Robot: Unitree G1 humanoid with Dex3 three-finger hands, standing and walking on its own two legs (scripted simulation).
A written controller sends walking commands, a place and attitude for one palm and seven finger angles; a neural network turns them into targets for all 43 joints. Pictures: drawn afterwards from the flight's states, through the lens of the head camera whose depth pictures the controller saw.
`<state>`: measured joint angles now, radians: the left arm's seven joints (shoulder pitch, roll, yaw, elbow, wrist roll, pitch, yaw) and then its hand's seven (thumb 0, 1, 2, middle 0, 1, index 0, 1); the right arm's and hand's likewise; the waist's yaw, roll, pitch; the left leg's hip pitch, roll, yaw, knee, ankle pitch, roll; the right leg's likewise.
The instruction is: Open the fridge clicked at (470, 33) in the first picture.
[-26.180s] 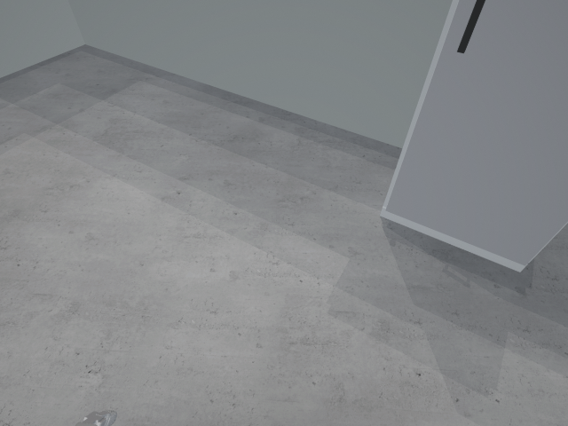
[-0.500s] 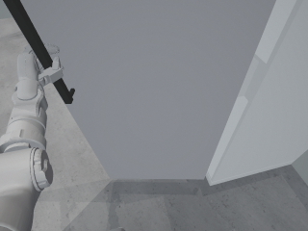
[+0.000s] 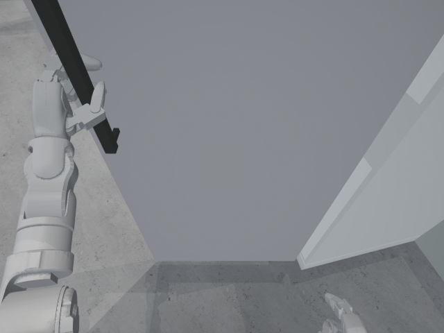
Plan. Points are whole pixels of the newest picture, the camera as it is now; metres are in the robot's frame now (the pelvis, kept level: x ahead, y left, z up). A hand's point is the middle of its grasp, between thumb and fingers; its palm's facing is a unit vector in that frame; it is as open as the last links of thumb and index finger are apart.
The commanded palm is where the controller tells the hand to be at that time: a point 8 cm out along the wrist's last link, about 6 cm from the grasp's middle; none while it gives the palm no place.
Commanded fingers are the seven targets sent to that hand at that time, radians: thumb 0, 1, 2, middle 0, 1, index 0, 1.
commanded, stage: stop walking and hold the door back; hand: left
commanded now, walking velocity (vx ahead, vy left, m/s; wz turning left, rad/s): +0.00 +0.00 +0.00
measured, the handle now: (84, 72) +0.45 +0.22 +0.24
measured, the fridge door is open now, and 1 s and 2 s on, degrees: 76 75 73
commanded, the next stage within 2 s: loosen the grip on the handle in 0.08 s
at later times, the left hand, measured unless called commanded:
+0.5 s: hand (95, 113) +0.39 +0.20 +0.20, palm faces +0.28 -0.94 -0.22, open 11.0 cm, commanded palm +0.37 +0.25 +0.20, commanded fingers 0.00 -0.55 0.20 -0.36 -1.28 -0.36 -1.28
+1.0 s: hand (78, 112) +0.41 +0.24 +0.19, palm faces +0.27 -0.94 -0.21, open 14.6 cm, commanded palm +0.37 +0.28 +0.20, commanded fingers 0.00 -0.55 0.20 -0.25 -1.15 -0.25 -1.15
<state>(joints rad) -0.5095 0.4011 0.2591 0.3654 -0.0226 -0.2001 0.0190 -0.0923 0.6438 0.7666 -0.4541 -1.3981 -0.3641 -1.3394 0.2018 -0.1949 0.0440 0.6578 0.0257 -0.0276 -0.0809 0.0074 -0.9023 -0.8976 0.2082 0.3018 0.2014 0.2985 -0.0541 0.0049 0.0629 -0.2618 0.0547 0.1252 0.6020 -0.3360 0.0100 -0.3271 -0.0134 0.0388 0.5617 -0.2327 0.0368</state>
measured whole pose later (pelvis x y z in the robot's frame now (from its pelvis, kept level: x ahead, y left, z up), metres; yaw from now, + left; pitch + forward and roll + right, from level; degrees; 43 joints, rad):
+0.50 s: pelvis -0.03 -0.03 -0.01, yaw +3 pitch +3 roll +1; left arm -0.71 0.43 0.29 0.77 0.01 -0.37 -0.02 -0.01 -0.08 0.43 -0.45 -1.38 -0.34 -1.35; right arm 0.33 -0.27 0.01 0.68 0.01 -0.13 -0.03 0.01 -0.90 -0.90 0.21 0.30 0.20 0.30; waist -0.06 -0.02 -0.01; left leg -0.40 0.05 0.06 0.62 -0.28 -0.01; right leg -0.46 -0.02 -0.02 0.63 -0.22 -0.01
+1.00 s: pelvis +0.01 -0.02 +0.00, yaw +2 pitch +6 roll +0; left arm -0.58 0.44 0.33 0.58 -0.05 -0.34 -0.10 -0.01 -0.55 0.20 -0.33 -1.20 -0.27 -1.16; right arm 0.26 -0.26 0.02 0.64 0.01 -0.11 -0.06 0.01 -0.91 -0.90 0.20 0.30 0.20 0.30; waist -0.02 0.00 -0.04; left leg -0.40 0.03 0.03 0.64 -0.34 0.00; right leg -0.46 -0.01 -0.01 0.61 -0.26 0.01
